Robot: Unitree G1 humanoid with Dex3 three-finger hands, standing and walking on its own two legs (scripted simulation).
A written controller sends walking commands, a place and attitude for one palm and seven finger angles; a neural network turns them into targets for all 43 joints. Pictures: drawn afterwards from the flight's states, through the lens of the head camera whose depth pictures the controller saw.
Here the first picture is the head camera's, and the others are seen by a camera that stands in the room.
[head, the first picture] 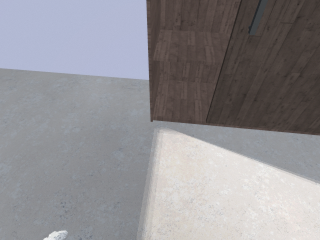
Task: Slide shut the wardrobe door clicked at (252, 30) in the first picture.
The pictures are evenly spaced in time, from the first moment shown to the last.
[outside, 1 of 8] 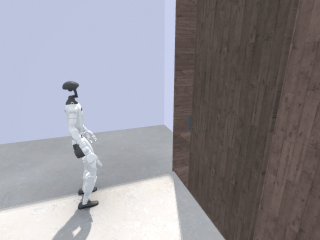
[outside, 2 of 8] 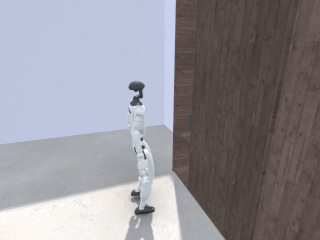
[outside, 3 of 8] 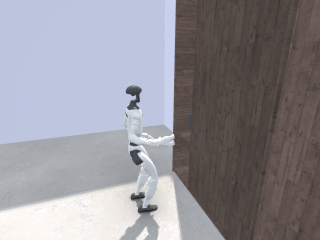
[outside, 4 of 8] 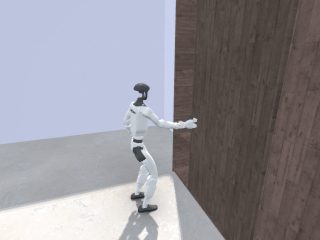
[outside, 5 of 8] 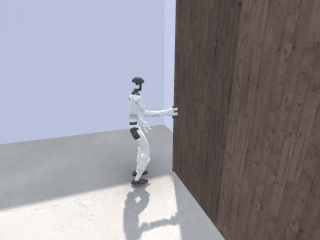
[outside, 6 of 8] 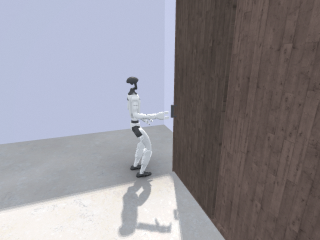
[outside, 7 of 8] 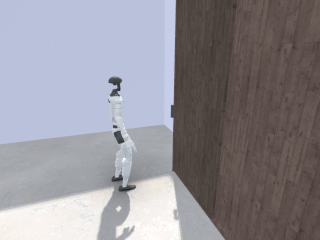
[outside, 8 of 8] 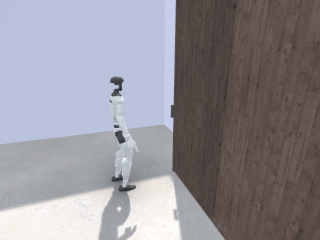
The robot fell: no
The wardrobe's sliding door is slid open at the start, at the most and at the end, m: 0.44 0.44 0.00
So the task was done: yes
